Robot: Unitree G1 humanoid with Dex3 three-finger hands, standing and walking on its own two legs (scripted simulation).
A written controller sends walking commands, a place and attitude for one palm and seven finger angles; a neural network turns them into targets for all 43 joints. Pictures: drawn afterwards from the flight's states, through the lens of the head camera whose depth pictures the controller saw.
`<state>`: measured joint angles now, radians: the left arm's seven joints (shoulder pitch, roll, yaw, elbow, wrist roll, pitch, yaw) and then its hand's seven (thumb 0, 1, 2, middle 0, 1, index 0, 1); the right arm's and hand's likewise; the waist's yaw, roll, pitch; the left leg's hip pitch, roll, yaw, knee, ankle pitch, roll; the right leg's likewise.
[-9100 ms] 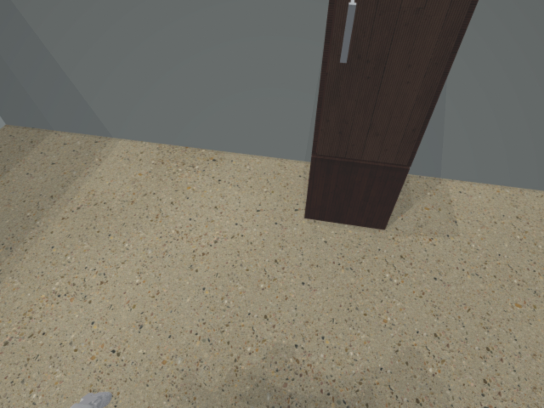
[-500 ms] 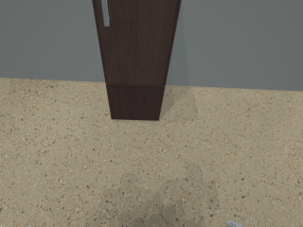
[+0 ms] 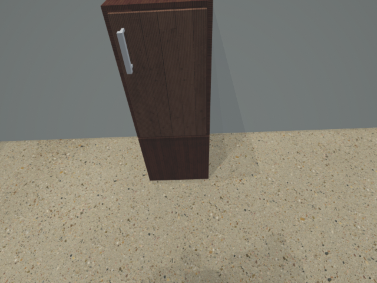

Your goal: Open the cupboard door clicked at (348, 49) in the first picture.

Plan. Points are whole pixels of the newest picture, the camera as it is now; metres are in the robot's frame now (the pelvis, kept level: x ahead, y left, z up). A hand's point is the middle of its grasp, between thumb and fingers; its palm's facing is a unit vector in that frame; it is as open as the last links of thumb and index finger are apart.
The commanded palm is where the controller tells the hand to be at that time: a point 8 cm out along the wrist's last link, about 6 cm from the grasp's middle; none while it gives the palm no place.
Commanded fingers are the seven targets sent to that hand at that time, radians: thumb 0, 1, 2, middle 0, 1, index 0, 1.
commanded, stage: take the last steps up to it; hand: left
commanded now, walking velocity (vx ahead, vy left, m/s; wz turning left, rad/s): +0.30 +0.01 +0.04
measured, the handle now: (126, 51) +0.86 +0.27 +0.13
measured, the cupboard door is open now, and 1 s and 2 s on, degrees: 0 0 0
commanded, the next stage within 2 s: come to a stop and stand still in 0.76 s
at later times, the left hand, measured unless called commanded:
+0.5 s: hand out of the picture +0.04 +0.19 -0.18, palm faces +0.14 -0.99 -0.10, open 7.4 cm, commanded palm none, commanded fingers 0.00 0.90 0.90 -0.20 -0.30 -0.20 -0.30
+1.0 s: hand (134, 194) +0.43 +0.21 -0.17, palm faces -0.06 -0.97 -0.22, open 7.4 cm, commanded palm none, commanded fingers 0.00 0.90 0.90 -0.20 -0.30 -0.20 -0.30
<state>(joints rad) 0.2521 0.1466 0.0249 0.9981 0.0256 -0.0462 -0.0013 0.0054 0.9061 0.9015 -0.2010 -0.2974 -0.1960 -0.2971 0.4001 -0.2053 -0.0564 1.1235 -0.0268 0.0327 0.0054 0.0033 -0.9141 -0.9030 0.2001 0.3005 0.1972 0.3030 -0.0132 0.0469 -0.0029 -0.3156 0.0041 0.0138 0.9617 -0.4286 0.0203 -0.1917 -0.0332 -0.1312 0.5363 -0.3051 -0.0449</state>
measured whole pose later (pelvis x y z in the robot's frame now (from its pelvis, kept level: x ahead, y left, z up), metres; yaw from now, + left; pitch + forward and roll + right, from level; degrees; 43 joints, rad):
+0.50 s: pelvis +0.16 +0.07 -0.01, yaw +1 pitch -1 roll -1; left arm 0.49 0.10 0.02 1.19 0.02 -0.02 0.01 0.01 0.90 0.90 -0.20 -0.30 -0.20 -0.30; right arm 0.12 -0.16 -0.05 1.00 -0.02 -0.06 0.01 0.00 -0.92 -0.90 0.20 0.30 0.20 0.30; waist 0.06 -0.02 0.07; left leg -0.37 0.05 0.16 0.66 -0.26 0.07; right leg -0.19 -0.08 -0.07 0.98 -0.52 0.00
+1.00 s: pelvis +0.32 +0.04 -0.01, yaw -1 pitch -1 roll +1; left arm 0.13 0.15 0.03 1.01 0.03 -0.03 0.01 0.01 0.91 0.90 -0.20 -0.30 -0.19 -0.30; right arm 0.43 -0.10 -0.03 1.15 -0.02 -0.02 -0.02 0.00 -0.91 -0.90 0.20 0.30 0.20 0.30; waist -0.06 0.01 0.07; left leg -0.07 0.04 0.17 0.56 -0.43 -0.01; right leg -0.37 -0.06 -0.10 0.57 -0.12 -0.02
